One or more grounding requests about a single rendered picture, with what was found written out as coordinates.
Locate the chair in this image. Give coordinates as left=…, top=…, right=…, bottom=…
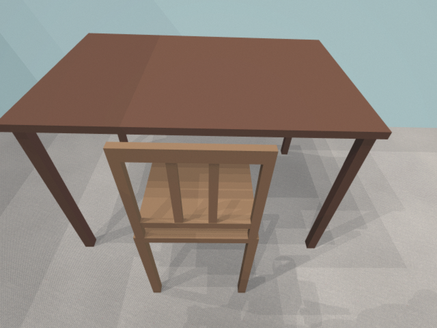
left=103, top=141, right=278, bottom=293

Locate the table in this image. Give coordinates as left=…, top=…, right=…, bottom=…
left=0, top=33, right=392, bottom=248

